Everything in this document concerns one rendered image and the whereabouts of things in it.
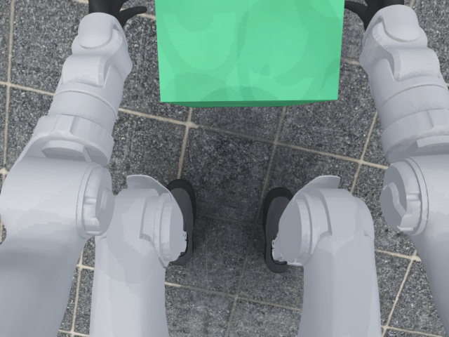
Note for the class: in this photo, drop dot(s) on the robot right foot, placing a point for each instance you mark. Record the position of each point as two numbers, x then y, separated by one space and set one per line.
275 203

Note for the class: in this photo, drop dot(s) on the right robot upper arm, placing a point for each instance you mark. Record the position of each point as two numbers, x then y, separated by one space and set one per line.
415 200

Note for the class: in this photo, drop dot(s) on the left robot upper arm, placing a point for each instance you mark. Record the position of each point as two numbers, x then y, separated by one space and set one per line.
50 208

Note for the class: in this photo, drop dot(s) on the carton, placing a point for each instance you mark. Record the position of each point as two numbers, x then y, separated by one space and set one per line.
248 53

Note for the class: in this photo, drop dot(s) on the robot left forearm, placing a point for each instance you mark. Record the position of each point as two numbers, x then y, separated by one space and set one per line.
86 102

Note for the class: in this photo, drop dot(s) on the robot right forearm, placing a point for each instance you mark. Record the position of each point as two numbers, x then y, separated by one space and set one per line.
410 94

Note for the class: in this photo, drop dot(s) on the right robot hand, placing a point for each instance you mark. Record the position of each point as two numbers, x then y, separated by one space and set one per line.
366 13

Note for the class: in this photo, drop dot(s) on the left robot hand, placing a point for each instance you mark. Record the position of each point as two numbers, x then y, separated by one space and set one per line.
113 7

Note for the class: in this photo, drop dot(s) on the robot right thigh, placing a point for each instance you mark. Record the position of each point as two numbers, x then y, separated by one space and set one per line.
341 296

